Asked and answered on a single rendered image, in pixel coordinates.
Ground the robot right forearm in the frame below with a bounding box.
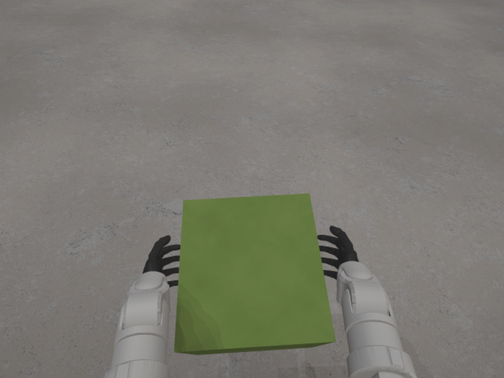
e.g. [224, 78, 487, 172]
[336, 261, 417, 378]

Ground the carton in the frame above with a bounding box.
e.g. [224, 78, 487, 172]
[174, 194, 336, 355]

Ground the left robot hand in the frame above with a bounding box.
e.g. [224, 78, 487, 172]
[143, 235, 180, 287]

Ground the right robot hand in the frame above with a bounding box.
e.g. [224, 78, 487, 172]
[317, 226, 359, 280]

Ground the robot left forearm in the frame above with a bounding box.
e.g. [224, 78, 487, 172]
[104, 271, 171, 378]

